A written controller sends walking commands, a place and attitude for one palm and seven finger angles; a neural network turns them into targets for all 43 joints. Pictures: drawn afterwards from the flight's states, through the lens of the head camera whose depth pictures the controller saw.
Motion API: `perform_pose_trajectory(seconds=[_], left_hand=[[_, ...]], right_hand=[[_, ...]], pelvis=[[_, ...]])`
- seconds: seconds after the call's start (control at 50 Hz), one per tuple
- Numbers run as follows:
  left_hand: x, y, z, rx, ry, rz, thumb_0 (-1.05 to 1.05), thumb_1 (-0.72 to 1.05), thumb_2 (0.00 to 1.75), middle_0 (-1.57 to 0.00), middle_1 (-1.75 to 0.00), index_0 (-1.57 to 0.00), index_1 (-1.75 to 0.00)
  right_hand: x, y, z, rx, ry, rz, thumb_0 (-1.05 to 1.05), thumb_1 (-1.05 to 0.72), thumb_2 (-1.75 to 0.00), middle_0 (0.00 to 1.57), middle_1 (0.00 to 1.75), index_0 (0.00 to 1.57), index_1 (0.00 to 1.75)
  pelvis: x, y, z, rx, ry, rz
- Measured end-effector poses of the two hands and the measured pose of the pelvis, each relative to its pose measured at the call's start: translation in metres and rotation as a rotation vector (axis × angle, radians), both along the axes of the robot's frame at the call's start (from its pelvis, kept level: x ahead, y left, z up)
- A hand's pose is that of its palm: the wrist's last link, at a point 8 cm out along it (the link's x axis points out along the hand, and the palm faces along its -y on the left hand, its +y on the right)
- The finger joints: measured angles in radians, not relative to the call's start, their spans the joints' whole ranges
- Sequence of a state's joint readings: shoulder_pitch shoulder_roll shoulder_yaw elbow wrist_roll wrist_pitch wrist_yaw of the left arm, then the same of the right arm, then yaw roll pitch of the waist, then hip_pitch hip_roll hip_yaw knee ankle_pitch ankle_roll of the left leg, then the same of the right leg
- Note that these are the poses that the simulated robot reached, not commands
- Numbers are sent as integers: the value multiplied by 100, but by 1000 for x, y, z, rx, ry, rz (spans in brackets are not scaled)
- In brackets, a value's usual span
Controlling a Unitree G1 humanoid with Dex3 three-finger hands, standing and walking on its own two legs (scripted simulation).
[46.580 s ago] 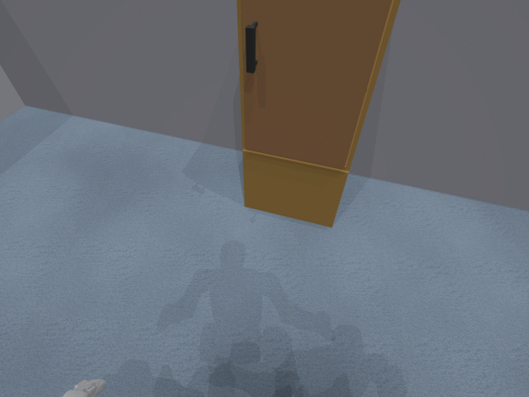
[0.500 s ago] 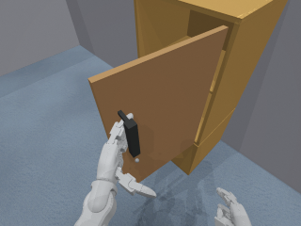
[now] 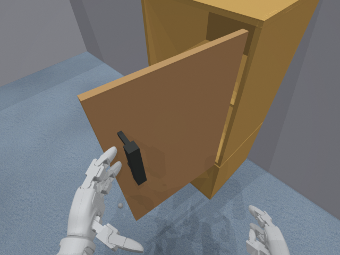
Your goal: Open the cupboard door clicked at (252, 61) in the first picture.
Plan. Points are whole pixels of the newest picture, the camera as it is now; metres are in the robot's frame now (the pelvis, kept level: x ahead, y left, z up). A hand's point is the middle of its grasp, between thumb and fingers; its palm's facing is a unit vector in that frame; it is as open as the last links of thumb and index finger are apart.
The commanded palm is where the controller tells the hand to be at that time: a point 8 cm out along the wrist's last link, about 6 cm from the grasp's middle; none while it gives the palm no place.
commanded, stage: slide the hand sideways off the handle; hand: left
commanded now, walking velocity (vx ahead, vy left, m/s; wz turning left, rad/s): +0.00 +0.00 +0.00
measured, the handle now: (131, 158) +0.30 +0.11 +0.09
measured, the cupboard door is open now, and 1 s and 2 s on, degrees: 81 81 81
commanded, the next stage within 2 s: draw the hand back to the body in 0.38 s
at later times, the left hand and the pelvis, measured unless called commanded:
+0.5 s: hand (98, 221) +0.17 +0.15 +0.09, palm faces +0.00 -1.00 -0.04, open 16.3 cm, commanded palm +0.14 +0.20 +0.10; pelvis +0.00 +0.00 -0.01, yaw +1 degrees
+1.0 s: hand (61, 212) +0.17 +0.20 +0.13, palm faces +0.02 -1.00 -0.08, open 16.1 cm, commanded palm +0.13 +0.26 +0.15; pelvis +0.00 +0.02 +0.01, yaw +1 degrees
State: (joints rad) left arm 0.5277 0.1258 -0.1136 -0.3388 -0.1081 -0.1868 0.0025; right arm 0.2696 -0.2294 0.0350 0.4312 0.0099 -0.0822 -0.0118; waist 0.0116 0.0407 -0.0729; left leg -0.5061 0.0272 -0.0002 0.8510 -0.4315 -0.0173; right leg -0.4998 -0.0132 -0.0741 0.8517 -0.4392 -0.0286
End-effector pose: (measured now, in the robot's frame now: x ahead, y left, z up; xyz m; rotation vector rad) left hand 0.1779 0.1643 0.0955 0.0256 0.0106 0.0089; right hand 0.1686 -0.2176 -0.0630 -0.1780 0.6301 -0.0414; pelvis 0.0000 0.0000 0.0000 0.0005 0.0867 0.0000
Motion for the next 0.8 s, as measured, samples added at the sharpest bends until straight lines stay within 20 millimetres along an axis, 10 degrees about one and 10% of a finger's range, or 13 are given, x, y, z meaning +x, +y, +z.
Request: perform_pose_trajectory(seconds=[0.8], left_hand=[[-25, 64, 22, 43, -29, -3, -2, -50, 30, -15, -30, -15, -30]], right_hand=[[2, 21, 6, 1, -70, -28, 1, -90, -90, 20, 30, 20, 30]], pelvis=[[-3, 17, -2, -28, -10, 12]])
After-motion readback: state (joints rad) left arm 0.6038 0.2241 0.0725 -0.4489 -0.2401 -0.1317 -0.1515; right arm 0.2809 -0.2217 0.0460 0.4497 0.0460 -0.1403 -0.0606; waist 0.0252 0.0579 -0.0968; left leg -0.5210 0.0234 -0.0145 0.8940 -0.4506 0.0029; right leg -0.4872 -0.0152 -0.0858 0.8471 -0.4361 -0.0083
